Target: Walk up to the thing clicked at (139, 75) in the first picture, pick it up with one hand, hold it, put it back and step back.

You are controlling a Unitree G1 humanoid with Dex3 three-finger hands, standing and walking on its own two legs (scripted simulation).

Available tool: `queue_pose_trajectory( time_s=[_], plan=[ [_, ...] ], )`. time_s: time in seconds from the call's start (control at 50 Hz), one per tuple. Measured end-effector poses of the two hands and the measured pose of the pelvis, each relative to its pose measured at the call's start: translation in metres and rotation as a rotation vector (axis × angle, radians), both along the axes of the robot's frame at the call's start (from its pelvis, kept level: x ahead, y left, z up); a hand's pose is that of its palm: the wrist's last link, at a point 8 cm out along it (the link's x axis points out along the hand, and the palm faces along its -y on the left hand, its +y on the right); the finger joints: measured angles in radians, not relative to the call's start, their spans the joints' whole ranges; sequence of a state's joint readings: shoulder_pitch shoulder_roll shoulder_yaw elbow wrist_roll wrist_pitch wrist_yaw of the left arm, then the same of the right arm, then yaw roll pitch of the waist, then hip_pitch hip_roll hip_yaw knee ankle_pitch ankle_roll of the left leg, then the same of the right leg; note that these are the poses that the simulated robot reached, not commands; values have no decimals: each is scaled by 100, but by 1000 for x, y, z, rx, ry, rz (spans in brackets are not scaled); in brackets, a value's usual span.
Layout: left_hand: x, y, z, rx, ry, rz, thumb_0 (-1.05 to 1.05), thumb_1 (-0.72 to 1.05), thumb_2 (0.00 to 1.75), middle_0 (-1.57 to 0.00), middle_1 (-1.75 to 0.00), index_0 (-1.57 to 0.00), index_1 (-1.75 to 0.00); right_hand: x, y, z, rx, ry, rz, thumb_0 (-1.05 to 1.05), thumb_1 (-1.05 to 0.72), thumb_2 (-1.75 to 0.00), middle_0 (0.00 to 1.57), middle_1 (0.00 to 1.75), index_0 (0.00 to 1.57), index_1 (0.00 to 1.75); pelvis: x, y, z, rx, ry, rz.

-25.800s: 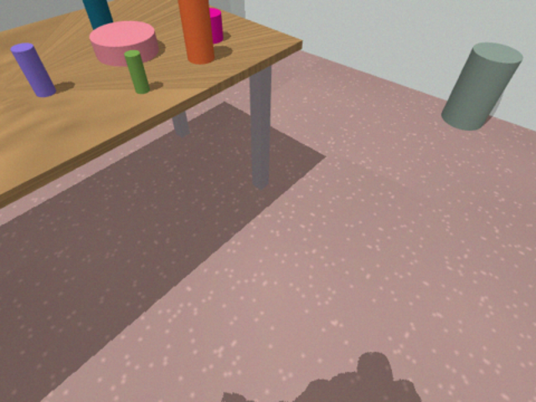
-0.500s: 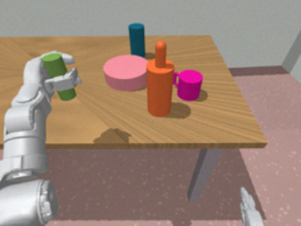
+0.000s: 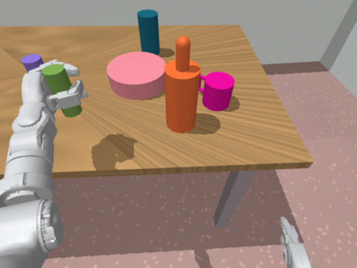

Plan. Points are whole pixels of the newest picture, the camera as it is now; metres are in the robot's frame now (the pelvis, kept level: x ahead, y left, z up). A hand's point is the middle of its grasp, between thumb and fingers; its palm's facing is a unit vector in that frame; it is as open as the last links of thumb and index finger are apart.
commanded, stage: crouch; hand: left
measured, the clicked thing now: (63, 92) +0.46 +0.22 +0.17
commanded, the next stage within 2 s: lower in 0.54 s
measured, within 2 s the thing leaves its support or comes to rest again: rests again in 1.72 s
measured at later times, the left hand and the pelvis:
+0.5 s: hand (79, 91) +0.49 +0.20 +0.15, palm faces +0.18 -0.98 +0.00, open 5.1 cm; pelvis +0.00 +0.00 -0.01, yaw -1 degrees
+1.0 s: hand (87, 103) +0.51 +0.21 +0.10, palm faces +0.17 -0.98 +0.01, open 5.1 cm; pelvis +0.00 +0.00 -0.03, yaw -1 degrees
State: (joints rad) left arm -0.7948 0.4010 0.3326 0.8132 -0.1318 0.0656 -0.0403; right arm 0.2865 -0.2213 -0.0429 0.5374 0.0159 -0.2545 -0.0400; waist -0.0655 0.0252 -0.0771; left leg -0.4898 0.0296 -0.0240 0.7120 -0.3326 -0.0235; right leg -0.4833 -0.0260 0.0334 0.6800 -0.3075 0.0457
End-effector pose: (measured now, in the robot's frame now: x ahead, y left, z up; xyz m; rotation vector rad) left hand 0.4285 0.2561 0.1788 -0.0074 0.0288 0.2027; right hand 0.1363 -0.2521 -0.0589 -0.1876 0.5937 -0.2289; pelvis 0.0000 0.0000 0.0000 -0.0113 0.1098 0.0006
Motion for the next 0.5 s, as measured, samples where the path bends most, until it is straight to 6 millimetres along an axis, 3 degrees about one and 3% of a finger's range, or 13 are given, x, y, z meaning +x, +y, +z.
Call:
queue_pose_trajectory(
  time_s=[0.5],
  plan=[
    [29, -2, -28, 4, -9, -22, 0, 19, 117, -104, -114, -103, -115, -3, -3, -7, -13, 76, -24, -1, 54, -5, 6, 5, 6, 5, -1, -2, -10, -8, 71, -8]
  ],
)
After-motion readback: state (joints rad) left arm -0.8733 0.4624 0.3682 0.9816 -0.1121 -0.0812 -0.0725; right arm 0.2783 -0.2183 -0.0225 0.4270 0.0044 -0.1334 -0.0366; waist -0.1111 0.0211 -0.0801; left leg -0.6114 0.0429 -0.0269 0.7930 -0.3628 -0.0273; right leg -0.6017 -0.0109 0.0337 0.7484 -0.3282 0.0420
